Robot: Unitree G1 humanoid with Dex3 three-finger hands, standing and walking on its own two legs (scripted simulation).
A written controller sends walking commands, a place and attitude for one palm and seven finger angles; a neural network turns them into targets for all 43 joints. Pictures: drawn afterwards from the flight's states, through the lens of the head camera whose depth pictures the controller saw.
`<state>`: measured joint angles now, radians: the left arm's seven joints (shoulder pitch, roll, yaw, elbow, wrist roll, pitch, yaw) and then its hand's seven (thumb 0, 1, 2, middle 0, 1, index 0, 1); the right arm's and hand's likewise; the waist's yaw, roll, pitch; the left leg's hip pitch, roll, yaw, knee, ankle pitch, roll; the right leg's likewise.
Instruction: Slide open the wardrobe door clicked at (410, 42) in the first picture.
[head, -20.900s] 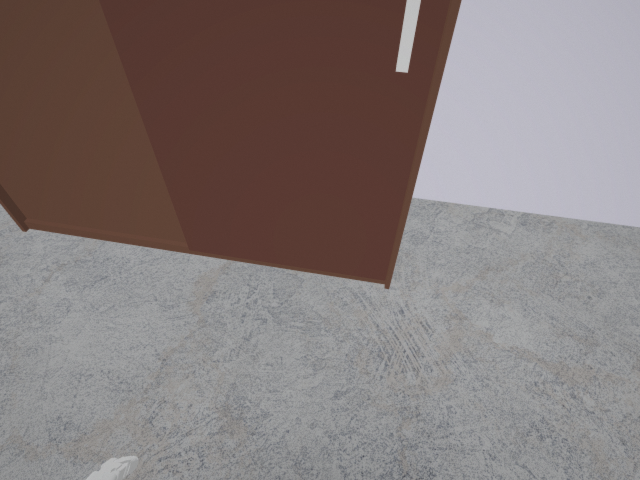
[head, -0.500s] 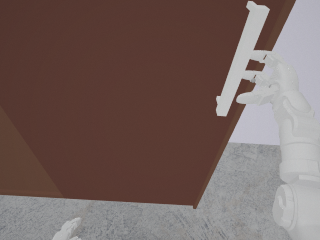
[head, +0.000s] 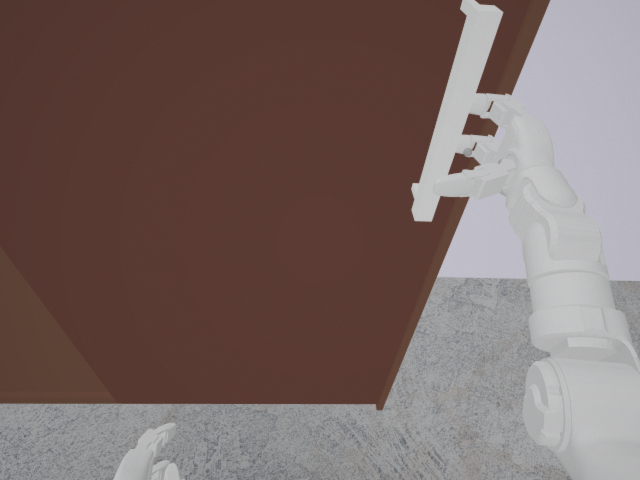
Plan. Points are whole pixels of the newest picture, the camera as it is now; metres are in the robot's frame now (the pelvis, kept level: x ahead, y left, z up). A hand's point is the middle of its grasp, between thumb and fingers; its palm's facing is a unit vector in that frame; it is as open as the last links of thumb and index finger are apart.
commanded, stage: slide the fingers in behind the handle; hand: right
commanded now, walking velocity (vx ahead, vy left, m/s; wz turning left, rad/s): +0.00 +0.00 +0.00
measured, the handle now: (442, 123) +0.50 -0.11 +0.24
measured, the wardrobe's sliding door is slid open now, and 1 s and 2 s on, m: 0.00 0.00 0.00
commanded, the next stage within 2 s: move the hooked fingers beside the handle in 0.08 s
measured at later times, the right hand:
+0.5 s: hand (464, 155) +0.43 -0.12 +0.24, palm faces -0.03 +1.00 -0.01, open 14.4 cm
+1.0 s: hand (480, 158) +0.42 -0.14 +0.24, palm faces -0.03 +1.00 +0.00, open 14.0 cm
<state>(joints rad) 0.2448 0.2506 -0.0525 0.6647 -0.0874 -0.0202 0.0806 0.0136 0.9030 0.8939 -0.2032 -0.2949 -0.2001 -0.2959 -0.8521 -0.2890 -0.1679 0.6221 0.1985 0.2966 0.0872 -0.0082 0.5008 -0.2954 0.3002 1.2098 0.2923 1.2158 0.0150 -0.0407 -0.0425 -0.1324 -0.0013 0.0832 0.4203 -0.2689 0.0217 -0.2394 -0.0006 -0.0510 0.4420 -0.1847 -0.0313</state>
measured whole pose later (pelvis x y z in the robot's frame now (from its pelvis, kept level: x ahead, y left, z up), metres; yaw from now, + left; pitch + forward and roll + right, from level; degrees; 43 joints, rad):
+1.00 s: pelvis +0.01 +0.01 +0.00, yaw +1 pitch -1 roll +0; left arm 0.24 0.27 -0.04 0.65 -0.09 0.00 0.09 0.01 0.90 0.89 -0.20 -0.29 -0.20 -0.30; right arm -0.72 -0.34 -0.22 0.50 0.21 0.30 0.15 -0.01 0.50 -0.30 0.30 1.20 0.30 1.20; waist 0.02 -0.04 -0.05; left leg -0.10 -0.01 0.07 0.40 -0.28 0.03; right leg -0.20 -0.01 -0.06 0.42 -0.20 -0.02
